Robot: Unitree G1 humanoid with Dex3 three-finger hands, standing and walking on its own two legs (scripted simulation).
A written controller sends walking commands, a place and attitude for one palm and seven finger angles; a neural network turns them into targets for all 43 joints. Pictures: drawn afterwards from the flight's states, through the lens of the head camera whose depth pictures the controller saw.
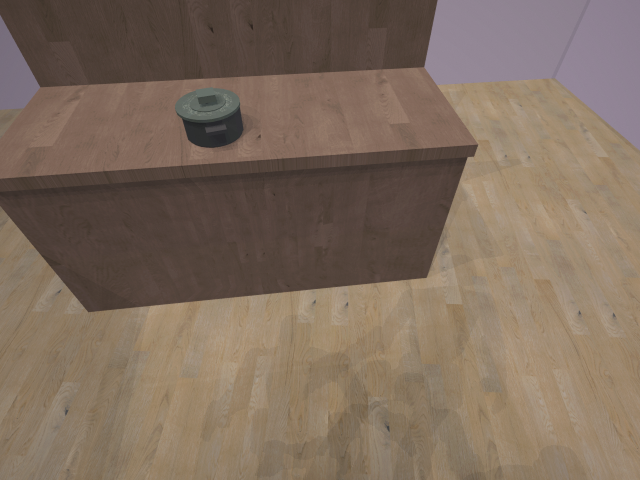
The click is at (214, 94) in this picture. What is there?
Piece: lid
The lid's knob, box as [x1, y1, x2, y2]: [196, 87, 215, 103]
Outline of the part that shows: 212,87 196,90 199,103 215,101 215,96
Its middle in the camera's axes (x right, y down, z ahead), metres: -0.30 -0.37 +1.01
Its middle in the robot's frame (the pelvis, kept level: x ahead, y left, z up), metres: +0.99 +0.36 -0.02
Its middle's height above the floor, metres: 0.76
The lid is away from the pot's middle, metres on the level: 0.00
